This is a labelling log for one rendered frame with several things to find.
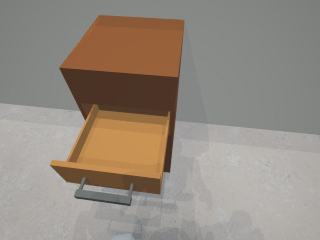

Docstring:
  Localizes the cabinet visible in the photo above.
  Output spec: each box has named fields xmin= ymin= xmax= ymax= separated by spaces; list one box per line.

xmin=59 ymin=15 xmax=185 ymax=173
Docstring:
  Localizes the drawer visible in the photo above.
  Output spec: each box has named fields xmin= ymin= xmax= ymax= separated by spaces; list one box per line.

xmin=50 ymin=104 xmax=171 ymax=195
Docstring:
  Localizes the handle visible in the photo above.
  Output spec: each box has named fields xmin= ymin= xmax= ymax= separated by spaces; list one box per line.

xmin=74 ymin=177 xmax=134 ymax=206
